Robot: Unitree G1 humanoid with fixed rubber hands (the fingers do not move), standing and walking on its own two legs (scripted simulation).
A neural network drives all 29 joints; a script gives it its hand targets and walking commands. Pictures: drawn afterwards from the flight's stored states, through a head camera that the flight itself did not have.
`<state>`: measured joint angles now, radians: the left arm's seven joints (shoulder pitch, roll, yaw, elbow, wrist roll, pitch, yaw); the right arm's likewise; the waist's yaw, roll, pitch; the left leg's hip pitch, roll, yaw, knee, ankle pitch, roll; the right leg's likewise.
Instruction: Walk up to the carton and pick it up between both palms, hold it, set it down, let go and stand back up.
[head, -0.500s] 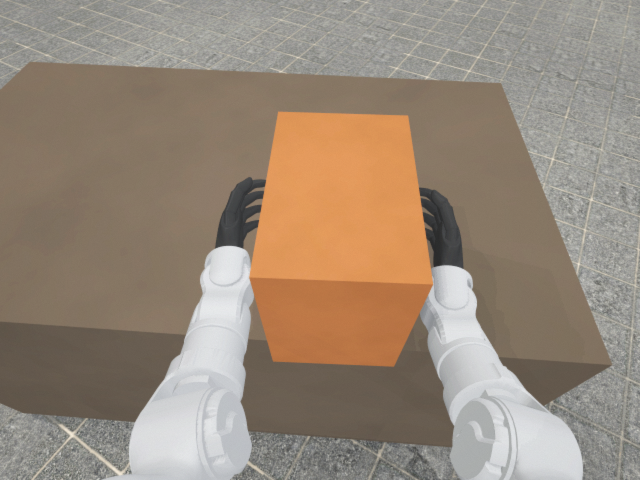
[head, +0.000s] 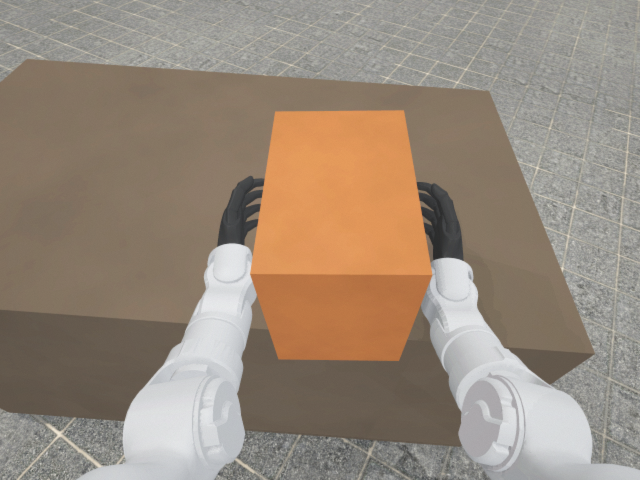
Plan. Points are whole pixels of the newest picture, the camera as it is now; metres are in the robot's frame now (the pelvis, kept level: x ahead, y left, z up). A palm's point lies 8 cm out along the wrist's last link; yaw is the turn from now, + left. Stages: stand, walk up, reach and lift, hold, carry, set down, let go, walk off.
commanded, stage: reach and lift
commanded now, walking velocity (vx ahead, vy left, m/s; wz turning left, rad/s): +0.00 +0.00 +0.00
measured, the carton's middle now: (338, 239) +0.44 +0.02 +0.03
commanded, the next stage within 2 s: hold in 1.80 s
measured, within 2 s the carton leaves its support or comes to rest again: neither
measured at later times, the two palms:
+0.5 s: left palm (233, 190) +0.41 +0.16 +0.15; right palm (464, 215) +0.40 -0.12 +0.14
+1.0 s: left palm (226, 197) +0.36 +0.15 +0.18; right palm (487, 219) +0.36 -0.12 +0.17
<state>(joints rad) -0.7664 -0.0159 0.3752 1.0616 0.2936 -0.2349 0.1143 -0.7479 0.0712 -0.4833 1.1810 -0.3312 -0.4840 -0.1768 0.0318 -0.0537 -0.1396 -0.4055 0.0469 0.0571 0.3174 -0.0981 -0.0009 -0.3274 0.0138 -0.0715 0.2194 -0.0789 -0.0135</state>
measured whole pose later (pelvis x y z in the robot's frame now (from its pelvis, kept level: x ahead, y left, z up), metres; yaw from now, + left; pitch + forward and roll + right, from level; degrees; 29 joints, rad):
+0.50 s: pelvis +0.01 +0.00 +0.00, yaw +2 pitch +3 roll -2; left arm -0.79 0.07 0.12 0.83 0.10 0.20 0.15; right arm -0.72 0.00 -0.10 0.91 0.12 -0.05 -0.23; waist -0.04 -0.02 -0.14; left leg -0.28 0.04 0.02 0.38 -0.15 0.00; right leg -0.17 0.01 -0.10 0.24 -0.13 -0.01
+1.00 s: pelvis -0.01 +0.00 +0.00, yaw +3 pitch -7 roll -1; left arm -0.66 0.00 0.21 0.29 0.29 0.66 0.06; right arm -0.70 -0.01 -0.01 0.64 0.20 0.26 -0.23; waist -0.11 -0.06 0.01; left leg -0.11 0.02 0.01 0.38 -0.16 0.00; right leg -0.01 0.00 -0.09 0.28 -0.15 0.00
